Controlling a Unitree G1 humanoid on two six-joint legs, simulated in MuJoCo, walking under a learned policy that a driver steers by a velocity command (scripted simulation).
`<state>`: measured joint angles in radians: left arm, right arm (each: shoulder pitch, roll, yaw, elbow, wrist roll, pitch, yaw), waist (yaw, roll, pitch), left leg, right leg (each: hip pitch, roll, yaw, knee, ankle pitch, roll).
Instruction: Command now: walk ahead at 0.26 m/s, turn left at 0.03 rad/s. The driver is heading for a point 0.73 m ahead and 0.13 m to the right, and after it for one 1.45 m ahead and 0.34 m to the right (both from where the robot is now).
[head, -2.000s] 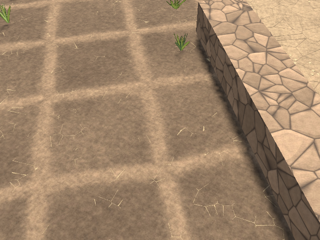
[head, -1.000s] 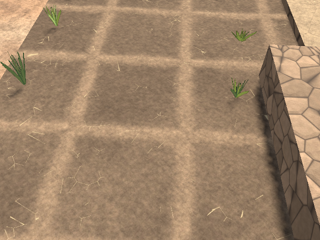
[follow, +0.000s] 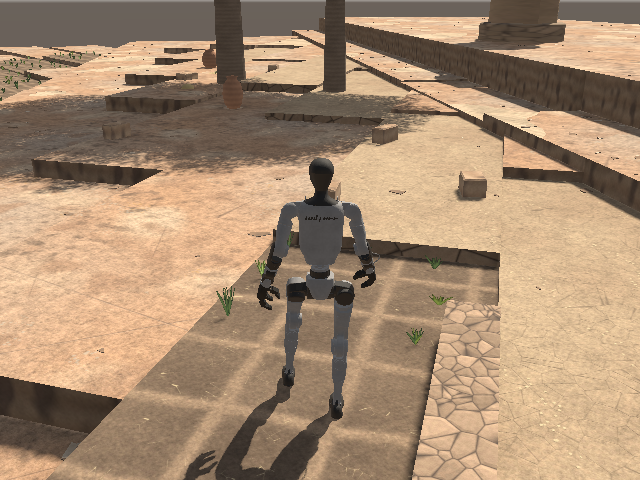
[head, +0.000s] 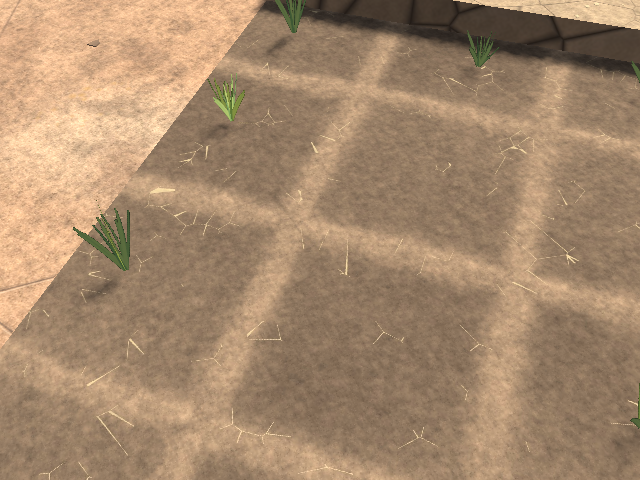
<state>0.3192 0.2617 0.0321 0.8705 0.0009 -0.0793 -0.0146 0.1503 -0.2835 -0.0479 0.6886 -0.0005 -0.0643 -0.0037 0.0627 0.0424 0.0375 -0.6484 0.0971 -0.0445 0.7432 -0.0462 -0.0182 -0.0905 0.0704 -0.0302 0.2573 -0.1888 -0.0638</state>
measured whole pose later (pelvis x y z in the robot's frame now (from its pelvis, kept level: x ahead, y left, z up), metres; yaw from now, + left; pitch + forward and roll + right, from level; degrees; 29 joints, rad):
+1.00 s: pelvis +0.17 -0.01 +0.00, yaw -20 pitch +2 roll +1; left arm 0.25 0.28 0.05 0.79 -0.01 -0.01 0.02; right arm 0.11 -0.29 -0.07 0.86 0.02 -0.06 0.01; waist 0.03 0.00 -0.01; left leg -0.29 0.00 0.00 0.51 -0.26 -0.01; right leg -0.20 0.06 0.12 0.42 -0.25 -0.05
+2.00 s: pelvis +0.63 -0.18 -0.03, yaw -5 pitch +1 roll -2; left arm 0.32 0.28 0.08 0.89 -0.02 -0.05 0.02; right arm 0.06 -0.26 -0.05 0.73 0.03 -0.03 0.06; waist 0.06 0.02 0.05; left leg -0.56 0.04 0.07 0.61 -0.10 0.10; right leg 0.14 -0.02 -0.29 0.32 -0.44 0.03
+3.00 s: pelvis +1.23 -0.26 -0.01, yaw -21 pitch +2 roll -1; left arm 0.34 0.29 0.06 0.77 -0.02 -0.05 0.01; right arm 0.07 -0.28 -0.03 0.70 0.00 -0.11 0.02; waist 0.08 0.03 0.01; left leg -0.52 0.02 -0.05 0.49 0.02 -0.02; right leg -0.06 0.10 0.16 0.41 -0.38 -0.05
